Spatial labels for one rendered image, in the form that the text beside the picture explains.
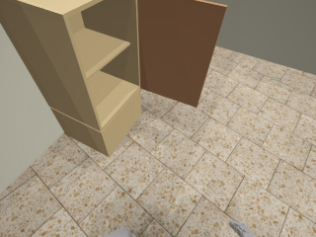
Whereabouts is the cupboard door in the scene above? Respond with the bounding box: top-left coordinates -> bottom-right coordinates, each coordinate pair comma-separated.
137,0 -> 227,108

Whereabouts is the right robot hand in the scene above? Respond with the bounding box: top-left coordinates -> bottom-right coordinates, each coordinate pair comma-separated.
229,220 -> 257,237

